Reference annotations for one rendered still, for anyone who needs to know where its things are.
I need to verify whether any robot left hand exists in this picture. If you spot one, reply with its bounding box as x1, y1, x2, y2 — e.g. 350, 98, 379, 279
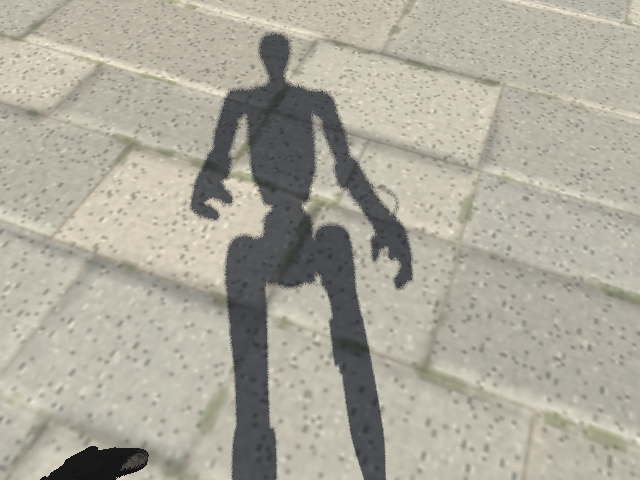
40, 446, 149, 480

